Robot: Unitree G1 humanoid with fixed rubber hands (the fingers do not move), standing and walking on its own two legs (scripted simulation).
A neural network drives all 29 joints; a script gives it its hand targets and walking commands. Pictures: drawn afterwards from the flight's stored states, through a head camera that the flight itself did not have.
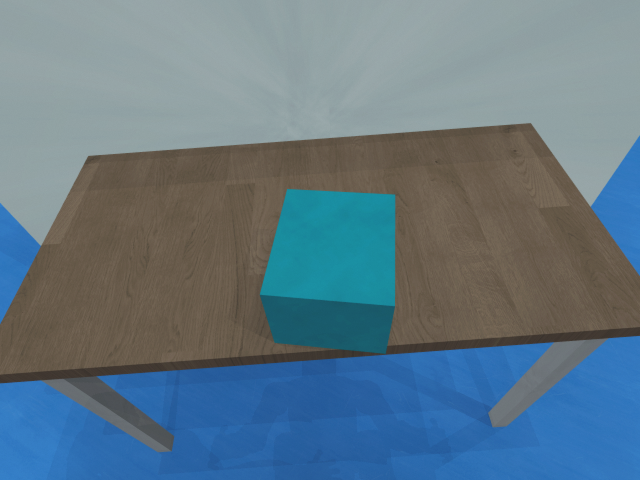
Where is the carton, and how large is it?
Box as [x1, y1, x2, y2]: [260, 189, 394, 353]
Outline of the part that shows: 287,189 260,292 261,300 274,341 281,343 385,353 394,308 394,195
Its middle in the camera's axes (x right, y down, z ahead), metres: +0.02 +0.05 +0.61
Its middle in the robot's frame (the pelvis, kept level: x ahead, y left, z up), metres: +0.42 +0.01 -0.03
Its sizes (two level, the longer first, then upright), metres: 0.198 0.171 0.141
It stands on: a table, 0.68 m high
